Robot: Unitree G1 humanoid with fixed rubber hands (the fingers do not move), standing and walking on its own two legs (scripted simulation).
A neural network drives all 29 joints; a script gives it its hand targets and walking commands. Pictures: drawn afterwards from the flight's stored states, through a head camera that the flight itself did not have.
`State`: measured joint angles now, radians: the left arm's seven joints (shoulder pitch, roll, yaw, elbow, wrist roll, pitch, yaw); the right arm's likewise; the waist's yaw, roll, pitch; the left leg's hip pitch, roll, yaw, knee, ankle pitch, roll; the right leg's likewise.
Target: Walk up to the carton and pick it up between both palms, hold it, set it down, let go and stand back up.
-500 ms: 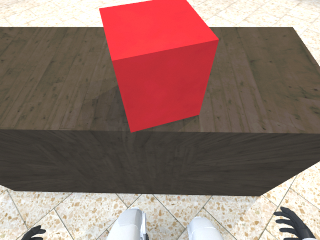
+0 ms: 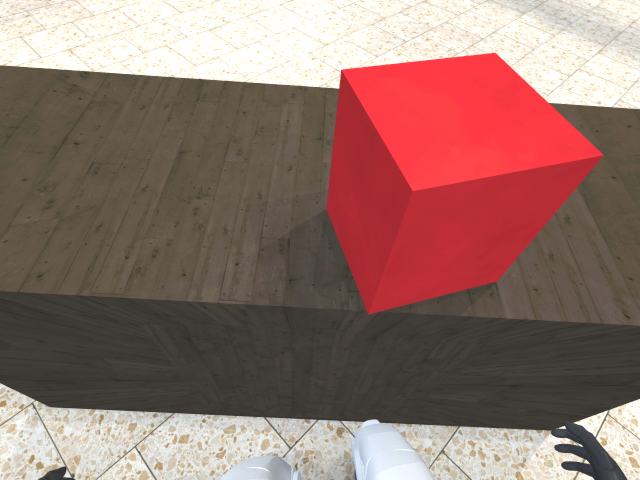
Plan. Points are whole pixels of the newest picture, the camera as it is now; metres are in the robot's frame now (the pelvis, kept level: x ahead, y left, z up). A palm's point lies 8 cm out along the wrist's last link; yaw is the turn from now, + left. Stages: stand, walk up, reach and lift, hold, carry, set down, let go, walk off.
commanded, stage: walk up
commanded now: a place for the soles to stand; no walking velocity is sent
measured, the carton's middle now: (429, 189) +0.44 -0.14 +0.10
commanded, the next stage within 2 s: none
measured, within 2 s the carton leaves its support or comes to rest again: neither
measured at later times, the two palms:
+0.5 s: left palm out of the picture +0.10 +0.34 -0.16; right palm out of the picture +0.01 -0.34 -0.03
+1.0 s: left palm out of the picture +0.09 +0.21 -0.10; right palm out of the picture +0.01 -0.48 -0.11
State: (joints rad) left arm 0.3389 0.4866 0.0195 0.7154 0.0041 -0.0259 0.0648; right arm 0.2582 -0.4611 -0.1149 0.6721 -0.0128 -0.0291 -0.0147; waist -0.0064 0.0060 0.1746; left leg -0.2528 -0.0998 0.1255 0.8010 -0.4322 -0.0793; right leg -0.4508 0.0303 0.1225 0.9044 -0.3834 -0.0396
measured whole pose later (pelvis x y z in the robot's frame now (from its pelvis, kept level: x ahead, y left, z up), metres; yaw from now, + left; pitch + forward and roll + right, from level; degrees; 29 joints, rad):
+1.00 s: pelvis -0.03 -0.13 -0.03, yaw -4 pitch -4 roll +1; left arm 0.22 0.49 0.07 0.71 0.04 -0.01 -0.02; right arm 0.27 -0.48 -0.07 0.78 0.00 -0.03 -0.05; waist 0.02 -0.01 0.21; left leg -0.49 0.02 -0.05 1.16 -0.55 0.04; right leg -0.51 0.05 0.01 0.98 -0.40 -0.04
